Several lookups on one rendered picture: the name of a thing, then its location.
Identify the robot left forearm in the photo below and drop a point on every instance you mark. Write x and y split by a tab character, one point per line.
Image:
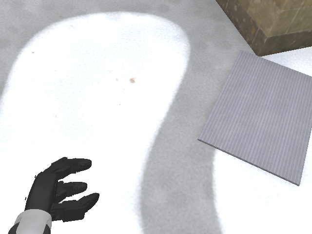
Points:
33	221

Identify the robot left hand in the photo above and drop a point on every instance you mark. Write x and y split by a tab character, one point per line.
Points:
47	191

